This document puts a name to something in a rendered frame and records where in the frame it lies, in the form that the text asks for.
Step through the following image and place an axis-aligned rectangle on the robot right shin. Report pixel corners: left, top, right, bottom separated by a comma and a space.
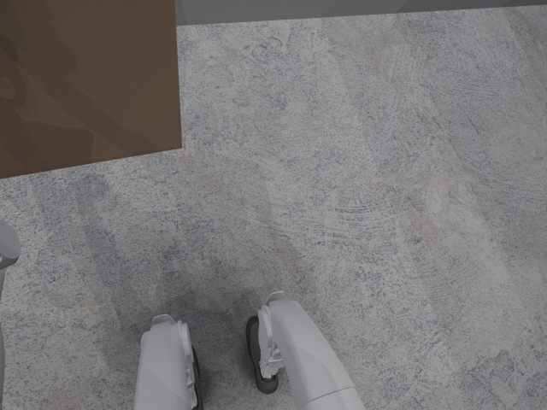
258, 291, 300, 378

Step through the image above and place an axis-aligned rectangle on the left robot thigh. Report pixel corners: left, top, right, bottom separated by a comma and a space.
133, 320, 194, 410

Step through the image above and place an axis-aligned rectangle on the cabinet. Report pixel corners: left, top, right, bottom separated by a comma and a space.
0, 0, 182, 179

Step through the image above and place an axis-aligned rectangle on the left robot upper arm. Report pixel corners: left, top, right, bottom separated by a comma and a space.
0, 217, 21, 410

